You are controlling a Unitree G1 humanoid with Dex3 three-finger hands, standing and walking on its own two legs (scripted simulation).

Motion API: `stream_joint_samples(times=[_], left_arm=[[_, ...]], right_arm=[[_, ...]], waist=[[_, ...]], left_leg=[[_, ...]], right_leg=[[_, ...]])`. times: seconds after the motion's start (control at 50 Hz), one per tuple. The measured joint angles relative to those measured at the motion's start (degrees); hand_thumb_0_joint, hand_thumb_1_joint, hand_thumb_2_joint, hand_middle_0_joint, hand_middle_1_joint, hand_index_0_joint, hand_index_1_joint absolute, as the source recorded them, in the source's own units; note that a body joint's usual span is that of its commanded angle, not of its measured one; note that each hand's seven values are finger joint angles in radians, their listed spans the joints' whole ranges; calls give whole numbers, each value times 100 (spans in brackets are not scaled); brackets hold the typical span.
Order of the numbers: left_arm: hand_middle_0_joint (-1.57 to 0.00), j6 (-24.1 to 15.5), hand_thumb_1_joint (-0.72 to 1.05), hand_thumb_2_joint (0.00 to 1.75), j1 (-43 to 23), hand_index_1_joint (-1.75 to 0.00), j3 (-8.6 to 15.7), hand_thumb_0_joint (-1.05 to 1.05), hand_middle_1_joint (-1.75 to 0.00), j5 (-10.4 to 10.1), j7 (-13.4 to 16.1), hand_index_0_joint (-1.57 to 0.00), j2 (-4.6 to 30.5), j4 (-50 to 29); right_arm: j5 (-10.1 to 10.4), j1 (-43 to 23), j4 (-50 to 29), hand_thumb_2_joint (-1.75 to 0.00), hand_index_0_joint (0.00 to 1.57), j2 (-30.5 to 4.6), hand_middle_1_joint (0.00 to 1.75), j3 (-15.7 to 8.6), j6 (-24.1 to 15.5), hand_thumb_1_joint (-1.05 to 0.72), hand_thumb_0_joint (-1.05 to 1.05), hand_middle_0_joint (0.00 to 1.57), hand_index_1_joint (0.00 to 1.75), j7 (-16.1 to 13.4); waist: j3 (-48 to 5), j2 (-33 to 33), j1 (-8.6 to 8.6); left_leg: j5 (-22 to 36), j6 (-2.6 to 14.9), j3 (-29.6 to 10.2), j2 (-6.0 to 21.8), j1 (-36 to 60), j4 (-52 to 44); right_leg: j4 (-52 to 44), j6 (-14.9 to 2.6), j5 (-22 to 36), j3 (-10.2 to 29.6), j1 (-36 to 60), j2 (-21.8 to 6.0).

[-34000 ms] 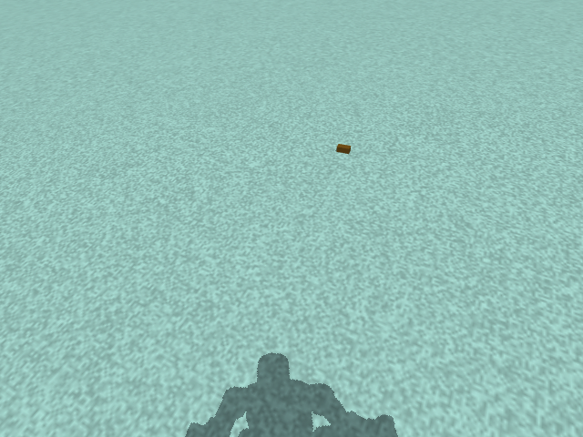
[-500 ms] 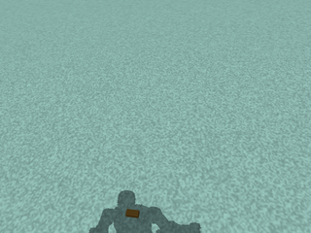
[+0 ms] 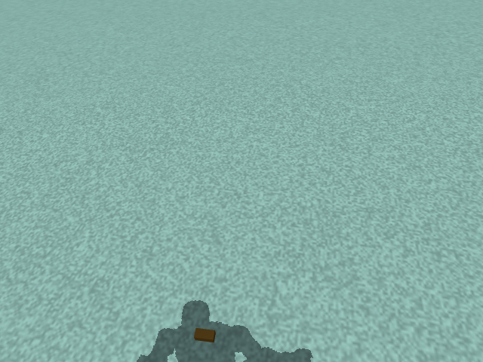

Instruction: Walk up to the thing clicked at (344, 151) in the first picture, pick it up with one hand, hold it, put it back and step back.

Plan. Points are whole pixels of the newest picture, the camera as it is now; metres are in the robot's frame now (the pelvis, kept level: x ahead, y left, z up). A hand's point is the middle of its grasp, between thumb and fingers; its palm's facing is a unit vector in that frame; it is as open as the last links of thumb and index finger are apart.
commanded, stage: stand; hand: left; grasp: from above
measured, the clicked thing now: (204, 335) +0.42 +0.20 -0.76
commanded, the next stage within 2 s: step back in 0.24 s
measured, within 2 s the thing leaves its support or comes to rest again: neither
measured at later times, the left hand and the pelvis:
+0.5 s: hand out of the picture +0.07 +0.29 -0.18, palm faces +0.00 -0.92 -0.38, open 7.4 cm; pelvis -0.04 +0.03 -0.02, yaw +1 degrees
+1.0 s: hand out of the picture -0.05 +0.27 -0.16, palm faces -0.08 -0.91 -0.40, open 7.4 cm; pelvis -0.15 +0.02 -0.02, yaw -4 degrees
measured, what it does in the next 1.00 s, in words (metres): walks backwards: right foot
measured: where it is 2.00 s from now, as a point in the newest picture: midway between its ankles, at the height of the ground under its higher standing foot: outside the picture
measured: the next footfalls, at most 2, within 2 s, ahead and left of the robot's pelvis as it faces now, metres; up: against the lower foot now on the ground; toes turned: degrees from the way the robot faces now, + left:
right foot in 0.90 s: -0.11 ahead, -0.09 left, +0.00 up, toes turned -2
left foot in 1.26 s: -0.18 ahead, +0.15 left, +0.00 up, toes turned -2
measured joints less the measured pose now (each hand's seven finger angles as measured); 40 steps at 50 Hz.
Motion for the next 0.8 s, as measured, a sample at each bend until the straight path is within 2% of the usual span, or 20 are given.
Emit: stream_joint_samples(times=[0.24,0.3,0.34,0.4,0.48,0.5,0.52,0.54,0.58,0.6,0.64,0.72,0.8], left_arm=[[-20,2,90,90,51,-30,-9,1,-30,-3,-29,-20,19,-5],[-20,33,90,90,19,-30,88,1,-30,-94,-25,-20,46,-157],[-20,64,90,90,-42,-30,143,1,-30,-122,-6,-21,83,-310],[-20,152,90,90,-156,-30,192,1,-30,-103,11,-21,144,-542],[-20,277,90,90,-262,-30,207,1,-30,-8,29,-21,245,-840],[-20,305,90,90,-290,-30,203,1,-30,1,34,-21,281,-910],[-20,330,90,90,-346,-30,208,1,-30,-16,45,-21,322,-981],[-20,353,90,90,-443,-30,228,1,-30,-39,70,-21,379,-1048],[-20,378,90,90,-592,-30,266,1,-30,-54,142,-20,459,-1178],[-20,376,90,90,-626,-30,268,1,-30,-61,170,-20,484,-1226],[-20,358,90,90,-622,-30,255,1,-30,-92,188,-20,509,-1305],[-20,340,90,90,-390,-30,233,1,-30,-69,145,-20,461,-1380],[-20,358,90,90,-141,-30,250,1,-30,-41,78,-20,388,-1387]], right_arm=[[1,43,6,-89,20,-11,29,-2,-3,-90,0,20,30,22],[80,-42,-134,-89,20,-64,29,-53,79,-90,0,20,30,75],[125,-123,-285,-89,20,-134,29,-105,130,-90,0,20,30,91],[142,-187,-507,-89,20,-263,29,-196,214,-90,0,20,30,100],[116,-76,-794,-89,20,-406,29,-315,308,-90,0,20,30,150],[107,4,-866,-89,20,-434,29,-337,295,-90,0,20,30,162],[80,71,-915,-89,20,-447,29,-363,269,-90,0,20,30,159],[45,97,-936,-89,20,-407,29,-380,246,-90,0,20,30,144],[-8,139,-970,-89,20,-304,29,-348,225,-91,0,20,30,138],[-21,162,-990,-89,20,-252,29,-324,227,-91,0,20,30,125],[-57,197,-1051,-89,20,-164,29,-292,238,-90,0,20,30,75],[-78,192,-1284,-89,20,-90,30,-279,210,-90,0,20,30,-13],[-80,142,-1532,-89,20,-69,30,-254,166,-90,0,20,30,-38]], waist=[[-5,-19,-6],[128,10,-45],[290,48,-66],[485,70,-88],[553,-54,-109],[523,-70,-136],[510,-94,-152],[581,-180,-146],[735,-279,-157],[776,-302,-170],[812,-343,-154],[838,-301,-146],[857,-228,-147]], left_leg=[[35,-4,2,-2,-15,-27],[-64,17,-30,10,-293,313],[-154,65,-58,17,-543,656],[-237,238,-50,-33,-961,1285],[-909,463,13,-287,-1217,2212],[-691,485,32,-283,-1149,2092],[-937,379,30,-292,-1117,1987],[-1029,356,57,-337,-1163,2037],[-928,372,54,-347,-1235,2052],[-835,381,40,-331,-1249,1982],[-654,392,74,-297,-1251,1787],[-453,424,213,-204,-1277,1602],[-349,407,357,-105,-1394,1636]], right_leg=[[12,-7,15,4,-34,-3],[278,-22,-56,-14,-267,12],[514,-38,-114,-28,-459,25],[898,-34,-217,-35,-742,-19],[1544,41,-448,83,-1162,-212],[1735,62,-525,92,-1295,-238],[1984,-9,-604,137,-1474,-246],[2329,-118,-985,390,-1646,-168],[3214,-256,-1799,942,-1943,254],[3656,-298,-1976,1099,-2074,459],[4324,-325,-1955,1208,-2266,706],[4689,-176,-1892,1081,-2221,771],[3906,-74,-1873,902,-1793,601]])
